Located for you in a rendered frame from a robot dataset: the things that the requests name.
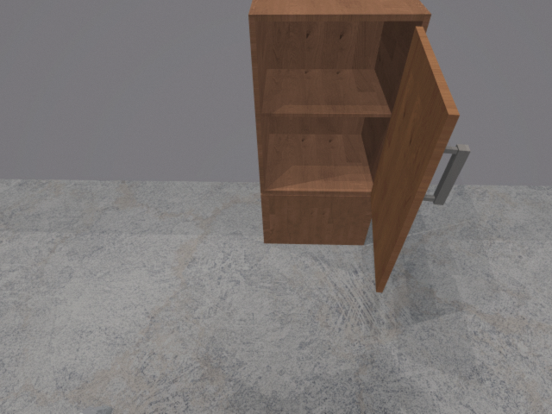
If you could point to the handle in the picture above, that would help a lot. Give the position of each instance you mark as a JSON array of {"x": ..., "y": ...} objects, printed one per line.
[{"x": 451, "y": 173}]

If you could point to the cupboard door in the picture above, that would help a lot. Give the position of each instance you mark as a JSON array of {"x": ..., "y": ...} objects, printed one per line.
[{"x": 423, "y": 119}]

